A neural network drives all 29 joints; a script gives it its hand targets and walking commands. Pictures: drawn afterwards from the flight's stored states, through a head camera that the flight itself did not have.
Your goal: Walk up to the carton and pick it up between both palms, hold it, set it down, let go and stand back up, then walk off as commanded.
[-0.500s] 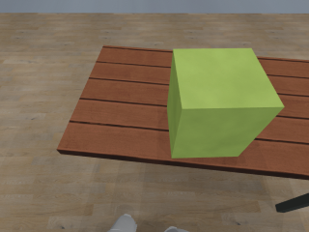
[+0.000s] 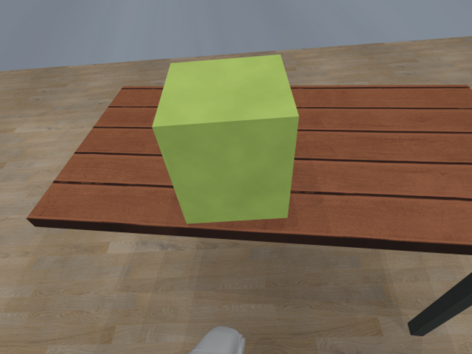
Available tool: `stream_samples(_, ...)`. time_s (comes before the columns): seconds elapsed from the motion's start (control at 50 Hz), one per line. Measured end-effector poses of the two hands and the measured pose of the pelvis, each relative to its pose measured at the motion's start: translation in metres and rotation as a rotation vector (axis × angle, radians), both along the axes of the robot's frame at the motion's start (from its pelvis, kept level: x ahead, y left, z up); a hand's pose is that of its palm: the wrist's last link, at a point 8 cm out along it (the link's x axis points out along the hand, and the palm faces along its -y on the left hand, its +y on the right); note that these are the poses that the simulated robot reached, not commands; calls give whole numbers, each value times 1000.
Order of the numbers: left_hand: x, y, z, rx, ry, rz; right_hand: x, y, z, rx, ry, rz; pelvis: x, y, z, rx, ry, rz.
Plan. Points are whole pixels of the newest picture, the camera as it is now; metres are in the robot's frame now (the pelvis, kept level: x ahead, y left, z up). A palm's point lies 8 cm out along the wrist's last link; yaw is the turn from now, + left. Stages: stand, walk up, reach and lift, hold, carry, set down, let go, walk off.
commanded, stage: walk up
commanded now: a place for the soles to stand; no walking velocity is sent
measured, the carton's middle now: (231, 143) +0.49 +0.06 +0.11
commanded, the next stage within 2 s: none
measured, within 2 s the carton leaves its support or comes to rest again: neither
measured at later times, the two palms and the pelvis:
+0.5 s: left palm out of the picture +0.11 +0.42 -0.07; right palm (400, 343) +0.18 -0.23 -0.05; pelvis +0.08 +0.09 +0.04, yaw +1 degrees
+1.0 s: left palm out of the picture +0.08 +0.36 -0.06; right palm out of the picture +0.15 -0.26 -0.08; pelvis +0.04 +0.05 +0.04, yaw +1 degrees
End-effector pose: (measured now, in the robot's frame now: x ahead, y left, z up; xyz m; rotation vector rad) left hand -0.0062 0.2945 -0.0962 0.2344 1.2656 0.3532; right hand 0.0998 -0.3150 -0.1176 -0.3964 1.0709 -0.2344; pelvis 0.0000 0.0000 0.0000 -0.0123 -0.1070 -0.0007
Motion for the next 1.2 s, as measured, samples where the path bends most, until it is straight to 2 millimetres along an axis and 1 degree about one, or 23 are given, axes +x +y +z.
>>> stream_samples(0.06,6,-9,10,-12,11,-11,7,-7,26,-15,28,5,10,-2,18,14,23,4)
stream_samples(0.1,16,-7,17,-4,-7,-21,11,-7,37,-21,54,8,16,0,28,17,43,6)
stream_samples(0.14,23,0,22,10,-14,-30,16,-3,44,-22,80,10,23,4,33,11,61,6)
stream_samples(0.22,36,26,25,40,2,-41,34,15,46,-13,111,15,38,20,35,-14,79,5)
stream_samples(0.3,51,64,19,60,25,-55,61,45,41,-9,89,33,54,47,27,-48,90,2)
stream_samples(0.34,63,81,18,69,21,-72,67,60,44,-6,74,36,61,59,28,-32,66,3)
stream_samples(0.4,86,99,24,78,-29,-79,76,75,51,-3,62,23,70,73,33,-46,38,6)
stream_samples(0.48,112,117,27,85,-84,-98,84,86,61,-17,43,23,76,85,37,-62,25,7)
stream_samples(0.54,120,125,23,81,-93,-110,83,87,68,-40,54,23,76,88,37,-63,25,10)
stream_samples(0.62,116,123,11,58,-70,-108,80,79,76,-75,71,20,74,86,36,-54,22,17)
stream_samples(0.72,110,107,0,29,-52,-104,73,65,82,-101,80,14,69,76,34,-38,26,18)
stream_samples(0.78,105,95,-2,26,-50,-106,67,55,80,-99,88,9,64,66,32,-24,29,18)
stream_samples(0.86,96,80,3,43,-51,-106,59,43,66,-68,97,3,56,51,29,-5,25,17)
stream_samples(0.92,87,67,15,52,-59,-96,54,45,53,-13,97,-7,49,46,31,-15,14,18)
stream_samples(0.96,84,64,25,62,-64,-102,52,50,45,22,95,-7,45,46,34,-13,12,18)
stream_samples(1.02,81,69,38,91,-72,-111,48,59,35,67,88,0,40,49,35,-15,8,16)
stream_samples(1.08,78,79,43,115,-78,-114,44,69,27,96,81,4,36,54,33,-23,1,15)
stream_samples(1.14,77,86,45,121,-89,-119,41,75,27,103,69,7,31,58,33,-27,-6,14)
stream_samples(1.2,74,86,41,111,-94,-128,37,71,34,90,59,7,27,56,33,-24,-10,14)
